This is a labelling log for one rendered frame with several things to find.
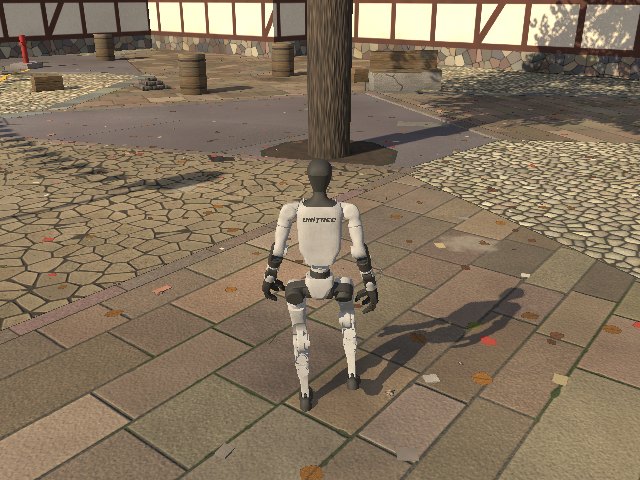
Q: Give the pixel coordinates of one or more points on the right robot hand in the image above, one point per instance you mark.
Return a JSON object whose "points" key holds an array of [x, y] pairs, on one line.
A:
{"points": [[372, 297]]}

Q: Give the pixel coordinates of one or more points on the left robot hand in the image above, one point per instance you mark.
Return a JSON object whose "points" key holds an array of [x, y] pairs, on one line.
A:
{"points": [[274, 286]]}

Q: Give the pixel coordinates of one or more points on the left robot forearm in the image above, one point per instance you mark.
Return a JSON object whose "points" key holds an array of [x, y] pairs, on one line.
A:
{"points": [[272, 266]]}

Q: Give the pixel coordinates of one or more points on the right robot forearm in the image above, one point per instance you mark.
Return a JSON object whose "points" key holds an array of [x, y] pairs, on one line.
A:
{"points": [[366, 271]]}

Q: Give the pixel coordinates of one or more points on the left robot shin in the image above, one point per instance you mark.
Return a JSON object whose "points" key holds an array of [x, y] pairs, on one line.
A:
{"points": [[302, 367]]}

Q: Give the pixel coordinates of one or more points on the left robot upper arm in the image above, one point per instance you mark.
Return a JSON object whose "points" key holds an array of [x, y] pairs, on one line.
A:
{"points": [[287, 213]]}

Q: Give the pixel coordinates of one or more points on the right robot upper arm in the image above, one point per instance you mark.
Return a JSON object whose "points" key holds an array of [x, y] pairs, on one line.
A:
{"points": [[351, 212]]}

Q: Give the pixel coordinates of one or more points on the left robot thigh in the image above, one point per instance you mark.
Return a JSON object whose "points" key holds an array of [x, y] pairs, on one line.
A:
{"points": [[295, 294]]}

